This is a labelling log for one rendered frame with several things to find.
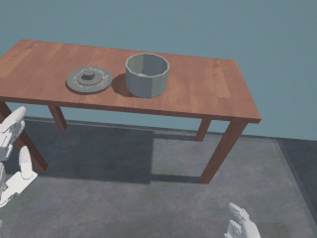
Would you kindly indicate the lid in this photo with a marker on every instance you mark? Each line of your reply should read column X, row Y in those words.
column 77, row 82

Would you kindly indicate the table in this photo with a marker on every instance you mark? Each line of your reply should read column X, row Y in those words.
column 35, row 72

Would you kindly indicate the knob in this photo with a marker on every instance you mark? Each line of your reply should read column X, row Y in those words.
column 89, row 73

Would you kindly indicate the right robot hand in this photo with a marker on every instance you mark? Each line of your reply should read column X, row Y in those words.
column 248, row 229

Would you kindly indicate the pot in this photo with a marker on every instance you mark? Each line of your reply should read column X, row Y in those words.
column 146, row 75

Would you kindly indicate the left robot hand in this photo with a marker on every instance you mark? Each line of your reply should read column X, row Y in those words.
column 10, row 129

